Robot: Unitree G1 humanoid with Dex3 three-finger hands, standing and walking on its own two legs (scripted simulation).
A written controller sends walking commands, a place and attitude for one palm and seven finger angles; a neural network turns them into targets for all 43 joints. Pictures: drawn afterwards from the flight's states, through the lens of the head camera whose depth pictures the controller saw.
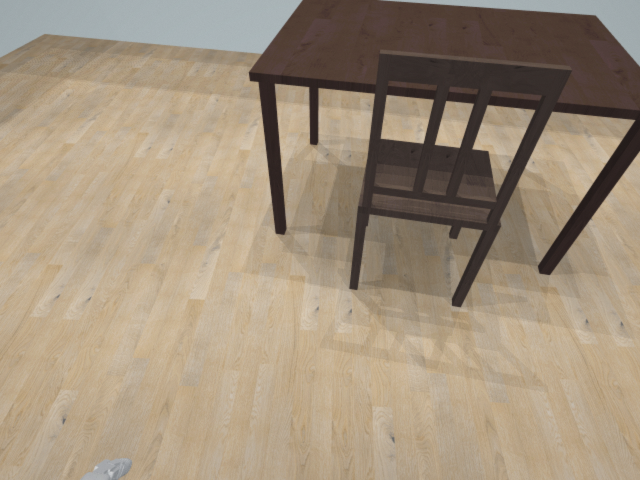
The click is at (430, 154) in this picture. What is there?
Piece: chair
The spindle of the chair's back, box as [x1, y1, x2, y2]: [413, 85, 449, 192]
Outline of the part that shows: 449,86 437,85 413,186 413,191 422,191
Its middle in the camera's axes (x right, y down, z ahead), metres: +0.28 -0.25 +1.00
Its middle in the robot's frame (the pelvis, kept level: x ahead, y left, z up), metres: +0.92 -0.24 -0.09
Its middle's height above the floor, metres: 0.68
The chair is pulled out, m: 0.00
